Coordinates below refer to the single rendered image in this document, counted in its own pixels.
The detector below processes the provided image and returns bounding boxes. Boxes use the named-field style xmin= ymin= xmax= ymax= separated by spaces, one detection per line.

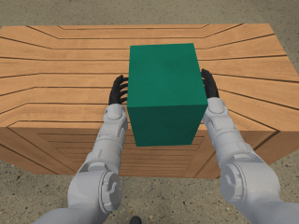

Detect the robot right hand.
xmin=200 ymin=68 xmax=220 ymax=99

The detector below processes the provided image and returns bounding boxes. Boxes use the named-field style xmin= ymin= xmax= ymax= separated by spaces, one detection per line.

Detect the right robot upper arm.
xmin=220 ymin=161 xmax=299 ymax=224

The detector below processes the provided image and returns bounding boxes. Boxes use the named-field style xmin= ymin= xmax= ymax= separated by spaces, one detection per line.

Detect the robot left hand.
xmin=108 ymin=75 xmax=129 ymax=105

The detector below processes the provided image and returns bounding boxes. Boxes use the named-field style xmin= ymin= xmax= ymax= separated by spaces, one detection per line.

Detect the left robot upper arm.
xmin=32 ymin=169 xmax=122 ymax=224

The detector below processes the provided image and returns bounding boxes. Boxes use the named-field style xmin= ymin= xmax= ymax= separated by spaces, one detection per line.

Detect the robot right forearm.
xmin=202 ymin=97 xmax=281 ymax=193

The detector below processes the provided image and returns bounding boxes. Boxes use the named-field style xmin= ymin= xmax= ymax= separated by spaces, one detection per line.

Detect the pedestal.
xmin=0 ymin=23 xmax=299 ymax=179

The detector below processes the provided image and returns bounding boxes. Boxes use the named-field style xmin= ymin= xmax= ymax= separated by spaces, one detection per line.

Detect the carton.
xmin=126 ymin=43 xmax=208 ymax=147

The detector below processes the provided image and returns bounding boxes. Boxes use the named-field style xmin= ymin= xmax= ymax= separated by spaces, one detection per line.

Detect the robot left forearm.
xmin=67 ymin=104 xmax=128 ymax=203

